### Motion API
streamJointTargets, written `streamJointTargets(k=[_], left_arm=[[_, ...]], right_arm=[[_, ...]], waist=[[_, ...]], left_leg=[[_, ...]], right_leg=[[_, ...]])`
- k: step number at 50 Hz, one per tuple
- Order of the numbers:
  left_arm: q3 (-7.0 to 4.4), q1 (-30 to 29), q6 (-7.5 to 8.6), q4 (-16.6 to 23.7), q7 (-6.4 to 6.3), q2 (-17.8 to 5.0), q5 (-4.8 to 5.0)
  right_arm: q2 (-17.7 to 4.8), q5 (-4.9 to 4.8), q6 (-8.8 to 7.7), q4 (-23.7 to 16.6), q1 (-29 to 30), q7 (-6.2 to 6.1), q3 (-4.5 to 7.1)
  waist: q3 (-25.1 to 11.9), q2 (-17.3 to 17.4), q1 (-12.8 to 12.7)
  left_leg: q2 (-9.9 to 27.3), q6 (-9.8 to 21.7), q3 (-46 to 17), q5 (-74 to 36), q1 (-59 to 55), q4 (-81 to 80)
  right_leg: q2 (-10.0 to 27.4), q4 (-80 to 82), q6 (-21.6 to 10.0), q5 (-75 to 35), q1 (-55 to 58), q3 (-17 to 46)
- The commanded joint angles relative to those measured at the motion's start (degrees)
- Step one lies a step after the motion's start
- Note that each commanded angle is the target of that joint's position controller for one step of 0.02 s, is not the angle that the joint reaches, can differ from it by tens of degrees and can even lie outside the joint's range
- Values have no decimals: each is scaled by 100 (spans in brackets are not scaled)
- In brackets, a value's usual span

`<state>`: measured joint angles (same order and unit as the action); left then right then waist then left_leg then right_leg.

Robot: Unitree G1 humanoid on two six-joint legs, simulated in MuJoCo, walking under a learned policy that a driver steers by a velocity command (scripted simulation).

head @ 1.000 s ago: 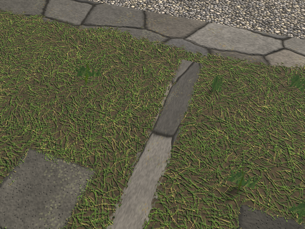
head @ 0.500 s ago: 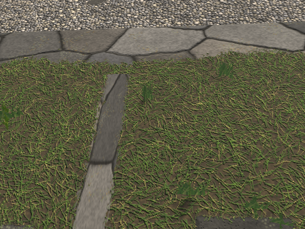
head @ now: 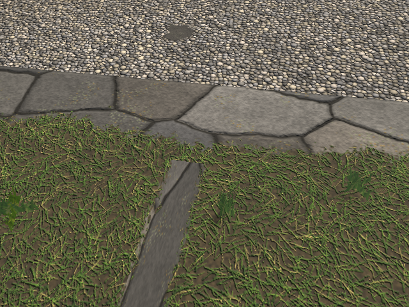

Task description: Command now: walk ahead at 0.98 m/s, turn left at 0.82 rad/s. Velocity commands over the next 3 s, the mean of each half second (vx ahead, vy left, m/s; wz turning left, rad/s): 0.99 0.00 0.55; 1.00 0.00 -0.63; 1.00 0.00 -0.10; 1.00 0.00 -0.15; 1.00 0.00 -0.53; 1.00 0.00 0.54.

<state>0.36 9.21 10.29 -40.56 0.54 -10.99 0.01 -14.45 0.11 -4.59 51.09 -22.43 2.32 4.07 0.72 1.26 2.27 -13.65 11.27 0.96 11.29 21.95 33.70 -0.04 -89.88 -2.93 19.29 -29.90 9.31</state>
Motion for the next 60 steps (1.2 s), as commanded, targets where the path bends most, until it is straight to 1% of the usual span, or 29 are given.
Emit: streamJointTargets(k=[1,4,6,9,12,13,14,15,17,18,21,26,31,33,34,35,36,37,39,43,46,50,52,55,56,57,58,59,60], left_arm=[[-141,695,-92,491,-70,-748,-112],[-75,-425,-111,1031,-242,-681,-316],[-43,-981,-139,1283,-263,-439,-148],[-231,-1058,-193,1366,-283,-724,232],[-523,102,-43,1063,-208,-1152,241],[-598,1509,-21,830,-199,-1402,152],[-726,2248,-64,447,-95,-1946,-26],[-674,2056,-83,487,-63,-1465,18],[-580,1842,-205,330,-72,-1018,-1],[-569,1730,-225,231,-15,-1003,-36],[-348,1495,-240,-40,127,-431,82],[-478,1397,-266,-64,-22,-1050,163],[-421,2010,-394,-335,-85,-1093,258],[-408,2102,-496,-441,-78,-1203,160],[-393,1765,-497,-260,-68,-1227,56],[-210,2210,-403,-84,-74,-515,21],[-94,2534,-311,19,-94,-302,378],[-229,1904,-341,38,-163,-705,549],[-260,933,-449,238,-160,-740,306],[-248,811,-871,468,-4,-282,299],[-261,623,-916,660,83,-460,157],[-295,-225,-840,829,291,-694,129],[-403,-225,-829,890,339,-958,196],[-843,1993,-934,424,275,-1814,264],[-935,2731,-994,73,139,-2011,278],[-814,1925,-868,227,143,-2371,140],[-713,2106,-777,410,201,-1799,99],[-670,2066,-660,345,226,-1599,35],[-627,1628,-548,288,256,-1574,20]], right_arm=[[-376,-35,-191,-902,1012,-98,-15],[-528,-232,-210,-968,777,-285,18],[-662,-337,-161,-904,453,-336,71],[-571,-380,-66,-836,86,-336,74],[-284,-187,-5,-883,30,-260,7],[49,-19,-28,-1094,240,-173,-126],[532,-276,-131,-1197,-710,-110,-282],[53,-479,-157,-1148,-505,-177,-272],[-242,-195,-148,-1426,958,-166,-245],[-148,-69,-188,-1592,1353,-159,-252],[27,-147,-119,-1734,1307,-103,-276],[-63,33,-284,-2091,2138,-42,-383],[-478,-181,-390,-2191,2665,-24,-195],[-866,-175,-436,-2080,1829,-88,40],[-1070,-132,-424,-1859,545,-163,151],[-1636,-7,-318,-1639,-666,-230,297],[-1548,-14,-287,-1502,-835,-137,263],[-1077,-63,-253,-1436,-508,-176,180],[-597,5,-201,-1258,64,-194,48],[-174,10,-225,-1030,1071,-151,9],[-565,28,-289,-984,1427,-243,107],[-1135,-21,-288,-853,1083,-284,223],[-1542,-31,-196,-842,971,-260,305],[-1817,-103,3,-959,1062,-252,358],[-1287,-41,-84,-854,915,-253,177],[-81,13,-294,-1106,-365,-157,-203],[-743,-270,-481,-1076,-110,-112,-156],[-1100,-540,-491,-1188,846,-142,-55],[-885,-502,-451,-1305,1203,-208,-125]], waist=[[373,-1109,-949],[441,-598,-548],[176,-146,-148],[-86,446,88],[-809,643,-493],[-1718,277,-1073],[-2341,-2472,-640],[-1640,-2313,-793],[-408,-409,-1008],[-91,-74,-894],[190,-593,-325],[464,-435,-304],[434,-762,-475],[-242,-865,98],[-989,-920,809],[-2357,519,857],[-3028,2042,653],[-1731,1493,675],[-427,329,415],[483,525,-387],[600,297,-655],[716,-301,-338],[490,-8,-449],[-763,422,-1688],[-732,-482,-1870],[-1287,-2801,-344],[-2280,-1834,-819],[-1114,-908,-1032],[-455,-53,-729]], left_leg=[[1701,1031,-3704,1902,512,-2467],[1040,821,-2414,401,1842,-2308],[766,506,-2120,381,1859,-1958],[1006,303,-2674,978,301,-1358],[1192,-60,-2489,-1065,-911,501],[1089,-242,-2037,-971,-14,2368],[473,-586,-1277,1674,2118,4231],[1083,-490,-1174,1526,3324,5029],[1414,-438,-925,789,3464,5110],[1512,-413,-923,645,3276,4697],[1849,-473,-746,581,2605,3813],[1836,-918,-448,-1024,1547,1352],[1377,-1064,-330,-1176,-35,-218],[1171,-804,-110,-571,-1321,-360],[1705,-600,-491,-448,-3077,-27],[3299,-4,-2791,1170,-5407,-164],[4027,394,-5214,3190,-5551,-1522],[3809,197,-4727,3399,-4736,-1822],[3462,10,-2925,1528,-3016,-1829],[3158,-247,-899,-97,-1154,-2412],[2931,-378,236,-760,-855,-2626],[2637,-651,1188,-1203,-1283,-2737],[2743,-723,1324,-3830,-2058,-2154],[2819,-729,1239,-6718,-1754,1229],[2196,-988,1050,-2781,-210,3658],[1224,-1036,230,2228,1952,5903],[1410,-762,-816,1674,2130,5955],[1549,-628,-707,1236,2426,5743],[1846,-587,-702,928,2354,5305]], right_leg=[[516,997,205,-185,-1206,-10],[504,3357,506,-1566,309,-529],[118,4719,669,-2307,1292,-754],[-138,5970,854,-2052,1256,-470],[68,6216,289,-1479,2177,-529],[923,5904,-221,-545,3969,447],[2273,7074,-1374,1809,5678,4010],[2493,7441,-1435,3528,5452,5106],[1851,7380,-1007,1856,4217,3102],[1572,7432,-933,1087,3614,2501],[1109,7774,-882,270,2439,1538],[877,8117,-941,-888,1220,854],[1061,7897,-747,-1325,1678,836],[770,6317,-473,-3514,1900,537],[539,4697,-250,-3426,834,407],[22,2314,-1,-1076,-898,-49],[1,999,-31,775,-1801,149],[302,462,-17,396,-2478,-43],[730,604,-34,-152,-2380,-354],[1178,1172,26,-185,-1818,-244],[1220,1968,111,-1396,-1662,-320],[845,3847,-189,-2659,-734,-1199],[409,4182,-390,-2247,-256,-1691],[-366,4501,-887,-1223,2757,-1915],[-99,4868,-1086,-1326,4267,-1017],[1169,5902,-1907,94,5343,2239],[1872,7459,-1933,2277,5340,3903],[1918,7862,-1615,2414,4359,3691],[1895,7813,-1424,1864,3279,3121]])
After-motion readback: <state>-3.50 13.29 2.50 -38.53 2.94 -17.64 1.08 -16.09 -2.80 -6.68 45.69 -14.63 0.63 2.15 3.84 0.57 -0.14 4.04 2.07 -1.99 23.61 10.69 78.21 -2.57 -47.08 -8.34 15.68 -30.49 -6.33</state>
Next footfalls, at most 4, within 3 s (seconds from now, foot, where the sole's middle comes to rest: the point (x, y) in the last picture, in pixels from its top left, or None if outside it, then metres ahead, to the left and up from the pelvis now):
0.26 right None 0.42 -0.19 -0.75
0.68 left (165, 263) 0.67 0.19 -0.75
1.12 right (237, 166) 1.08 -0.09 -0.75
1.64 left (209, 94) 1.56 0.00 -0.75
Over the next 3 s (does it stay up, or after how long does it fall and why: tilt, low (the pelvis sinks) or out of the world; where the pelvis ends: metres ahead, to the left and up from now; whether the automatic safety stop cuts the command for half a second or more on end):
stays up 2.63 -0.32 0.00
